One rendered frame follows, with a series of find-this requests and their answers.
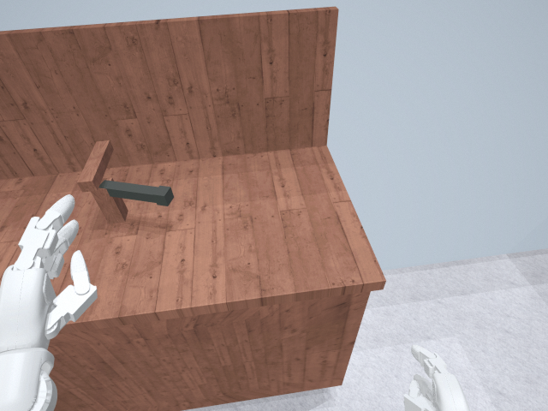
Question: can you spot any tap lever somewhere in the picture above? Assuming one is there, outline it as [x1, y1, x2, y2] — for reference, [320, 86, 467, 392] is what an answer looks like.
[99, 180, 174, 206]

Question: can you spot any right robot hand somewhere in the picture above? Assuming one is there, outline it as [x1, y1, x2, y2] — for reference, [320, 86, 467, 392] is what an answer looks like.
[404, 344, 470, 411]

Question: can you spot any left robot hand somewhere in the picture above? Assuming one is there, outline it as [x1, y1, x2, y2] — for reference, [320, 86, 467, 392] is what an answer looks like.
[0, 194, 98, 354]

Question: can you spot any counter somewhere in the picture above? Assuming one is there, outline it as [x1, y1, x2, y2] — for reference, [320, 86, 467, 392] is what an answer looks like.
[0, 7, 386, 411]

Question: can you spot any robot left forearm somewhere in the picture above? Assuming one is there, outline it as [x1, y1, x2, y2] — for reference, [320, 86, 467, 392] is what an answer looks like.
[0, 348, 57, 411]

